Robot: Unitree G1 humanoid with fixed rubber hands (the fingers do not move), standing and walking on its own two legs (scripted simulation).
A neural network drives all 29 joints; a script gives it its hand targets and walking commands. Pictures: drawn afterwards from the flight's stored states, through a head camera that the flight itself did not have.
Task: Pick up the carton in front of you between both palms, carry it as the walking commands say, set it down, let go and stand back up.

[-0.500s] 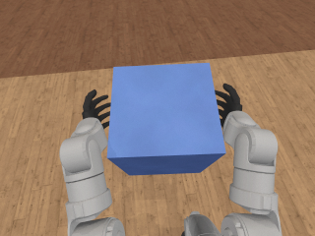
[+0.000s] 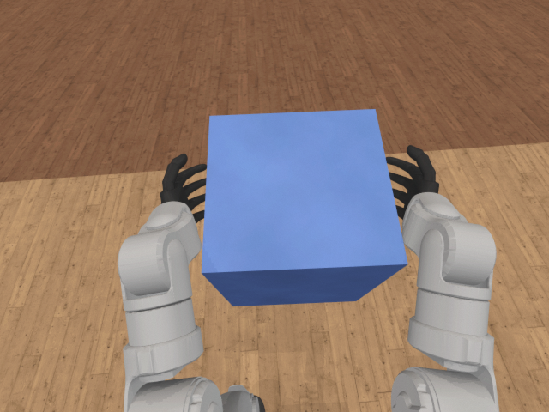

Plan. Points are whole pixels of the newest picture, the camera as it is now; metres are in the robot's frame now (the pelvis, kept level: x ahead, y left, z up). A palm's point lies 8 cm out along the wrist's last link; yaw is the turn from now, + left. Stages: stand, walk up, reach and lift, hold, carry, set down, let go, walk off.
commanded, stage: carry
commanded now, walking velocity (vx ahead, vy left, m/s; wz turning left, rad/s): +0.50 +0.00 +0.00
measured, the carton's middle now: (293, 222) +0.37 +0.00 +0.08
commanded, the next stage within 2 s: none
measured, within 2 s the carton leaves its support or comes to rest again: neither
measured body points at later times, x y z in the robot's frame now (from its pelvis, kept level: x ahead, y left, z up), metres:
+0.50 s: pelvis +0.31 -0.02 +0.03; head +0.31 -0.02 +0.48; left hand +0.66 +0.16 +0.18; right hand +0.67 -0.16 +0.17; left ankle +0.18 +0.10 -0.65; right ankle +0.41 -0.10 -0.68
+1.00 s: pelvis +0.61 +0.03 +0.08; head +0.63 +0.03 +0.53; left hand +0.97 +0.16 +0.19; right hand +0.95 -0.15 +0.19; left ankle +0.68 +0.11 -0.64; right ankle +0.51 -0.09 -0.54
